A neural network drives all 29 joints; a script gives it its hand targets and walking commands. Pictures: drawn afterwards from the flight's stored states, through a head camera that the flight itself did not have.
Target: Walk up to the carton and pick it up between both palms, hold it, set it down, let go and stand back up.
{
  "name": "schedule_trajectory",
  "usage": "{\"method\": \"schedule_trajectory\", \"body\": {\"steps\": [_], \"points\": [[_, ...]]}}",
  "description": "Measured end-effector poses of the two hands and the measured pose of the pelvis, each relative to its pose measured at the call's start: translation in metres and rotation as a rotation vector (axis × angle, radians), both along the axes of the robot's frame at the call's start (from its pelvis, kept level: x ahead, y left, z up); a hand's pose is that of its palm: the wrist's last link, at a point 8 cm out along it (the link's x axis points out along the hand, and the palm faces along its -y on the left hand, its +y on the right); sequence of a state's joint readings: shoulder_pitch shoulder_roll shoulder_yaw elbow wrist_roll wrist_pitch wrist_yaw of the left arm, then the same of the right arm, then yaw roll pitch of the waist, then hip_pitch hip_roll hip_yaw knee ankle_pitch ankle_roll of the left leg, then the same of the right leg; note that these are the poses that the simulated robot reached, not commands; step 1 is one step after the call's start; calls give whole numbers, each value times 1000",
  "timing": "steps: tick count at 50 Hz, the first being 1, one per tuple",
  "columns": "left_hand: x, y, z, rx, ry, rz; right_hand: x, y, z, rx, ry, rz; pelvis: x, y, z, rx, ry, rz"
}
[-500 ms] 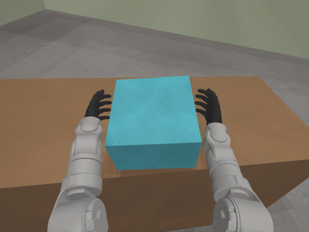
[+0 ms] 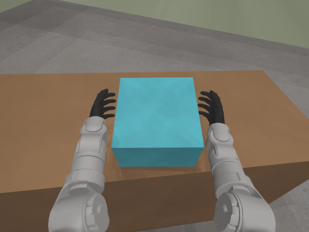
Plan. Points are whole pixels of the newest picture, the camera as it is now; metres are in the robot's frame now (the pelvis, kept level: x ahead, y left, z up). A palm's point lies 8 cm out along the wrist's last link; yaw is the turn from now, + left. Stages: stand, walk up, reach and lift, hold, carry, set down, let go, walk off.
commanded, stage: set down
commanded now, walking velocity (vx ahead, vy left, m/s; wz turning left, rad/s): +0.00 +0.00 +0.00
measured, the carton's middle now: (156, 121) +0.44 -0.01 +0.03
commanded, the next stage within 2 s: none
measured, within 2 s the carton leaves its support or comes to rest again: rests again in 0.78 s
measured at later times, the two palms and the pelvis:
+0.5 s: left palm (97, 116) +0.40 +0.16 +0.08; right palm (210, 125) +0.39 -0.16 +0.08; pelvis -0.01 +0.01 +0.00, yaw -1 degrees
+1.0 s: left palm (99, 114) +0.42 +0.15 +0.07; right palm (209, 124) +0.40 -0.16 +0.07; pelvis +0.00 +0.01 +0.00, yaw -1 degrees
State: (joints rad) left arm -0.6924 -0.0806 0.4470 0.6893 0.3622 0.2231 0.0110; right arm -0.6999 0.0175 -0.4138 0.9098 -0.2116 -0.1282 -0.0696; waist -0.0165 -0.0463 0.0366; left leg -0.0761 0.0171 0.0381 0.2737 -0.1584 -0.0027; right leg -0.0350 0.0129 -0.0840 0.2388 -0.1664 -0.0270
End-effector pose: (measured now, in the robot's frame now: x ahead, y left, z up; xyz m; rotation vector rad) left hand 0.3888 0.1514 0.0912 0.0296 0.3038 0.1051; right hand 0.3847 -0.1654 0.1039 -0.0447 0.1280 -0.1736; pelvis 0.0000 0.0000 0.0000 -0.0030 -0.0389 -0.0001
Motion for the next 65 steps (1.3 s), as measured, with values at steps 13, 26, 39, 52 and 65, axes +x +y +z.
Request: {"method": "schedule_trajectory", "body": {"steps": [13,26,39,52,65], "points": [[5,4,-6,5,5,35,4,3,-11,19,22,12,-1,4,0,-2,56,-13],[12,5,-10,-3,21,39,3,5,-25,35,68,15,-5,9,-1,-1,102,-26],[20,2,-12,-8,20,42,9,1,-30,32,89,22,-2,6,-1,2,133,-30],[29,2,-17,0,17,23,14,2,-35,27,85,12,2,6,-2,4,147,-27],[27,3,-16,11,-10,20,13,3,-34,24,55,7,-1,9,-2,0,147,-33]]}}
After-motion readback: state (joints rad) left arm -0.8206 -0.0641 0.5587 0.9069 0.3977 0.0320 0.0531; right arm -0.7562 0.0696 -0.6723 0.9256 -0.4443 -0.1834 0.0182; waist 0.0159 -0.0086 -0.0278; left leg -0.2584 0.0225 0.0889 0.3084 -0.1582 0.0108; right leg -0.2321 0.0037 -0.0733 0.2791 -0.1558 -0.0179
